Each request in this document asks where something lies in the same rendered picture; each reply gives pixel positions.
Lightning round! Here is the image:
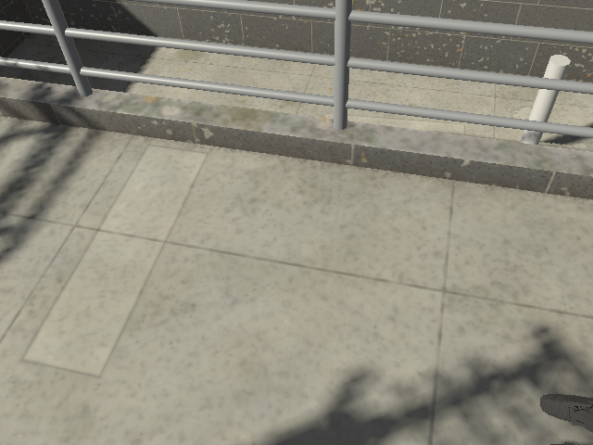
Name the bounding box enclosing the right robot hand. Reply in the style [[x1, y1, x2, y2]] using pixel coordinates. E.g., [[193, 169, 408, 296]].
[[540, 394, 593, 445]]

